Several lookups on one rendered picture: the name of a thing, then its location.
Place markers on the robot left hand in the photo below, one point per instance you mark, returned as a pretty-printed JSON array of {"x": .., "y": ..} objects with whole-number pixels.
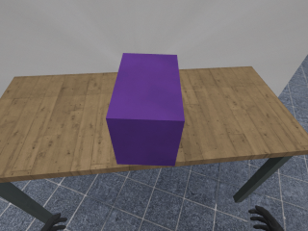
[{"x": 49, "y": 225}]

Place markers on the carton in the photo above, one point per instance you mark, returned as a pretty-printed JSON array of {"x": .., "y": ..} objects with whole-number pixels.
[{"x": 146, "y": 117}]

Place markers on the table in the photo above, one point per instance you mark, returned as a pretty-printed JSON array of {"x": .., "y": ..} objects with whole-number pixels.
[{"x": 54, "y": 126}]

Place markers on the robot right hand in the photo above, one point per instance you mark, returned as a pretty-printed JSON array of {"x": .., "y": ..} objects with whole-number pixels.
[{"x": 267, "y": 218}]

